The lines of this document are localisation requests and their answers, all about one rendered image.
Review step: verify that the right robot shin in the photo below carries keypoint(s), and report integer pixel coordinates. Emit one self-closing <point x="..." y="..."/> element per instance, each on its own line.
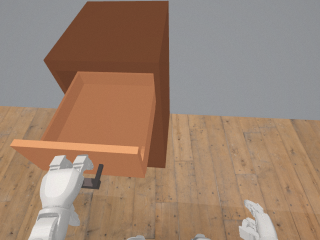
<point x="200" y="235"/>

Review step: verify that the left robot forearm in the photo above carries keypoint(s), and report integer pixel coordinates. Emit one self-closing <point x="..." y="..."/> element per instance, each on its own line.
<point x="51" y="224"/>

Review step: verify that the robot left hand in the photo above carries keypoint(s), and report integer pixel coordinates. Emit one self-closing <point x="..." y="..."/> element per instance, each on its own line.
<point x="63" y="182"/>

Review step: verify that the drawer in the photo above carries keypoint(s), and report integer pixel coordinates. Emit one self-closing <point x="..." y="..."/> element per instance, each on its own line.
<point x="108" y="116"/>

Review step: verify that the handle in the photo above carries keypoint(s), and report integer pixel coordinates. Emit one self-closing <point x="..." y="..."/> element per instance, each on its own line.
<point x="93" y="183"/>

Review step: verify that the robot right hand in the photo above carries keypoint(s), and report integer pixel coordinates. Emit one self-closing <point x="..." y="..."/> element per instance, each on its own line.
<point x="260" y="227"/>

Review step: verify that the cabinet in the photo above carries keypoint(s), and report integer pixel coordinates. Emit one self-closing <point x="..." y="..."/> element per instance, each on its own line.
<point x="120" y="37"/>

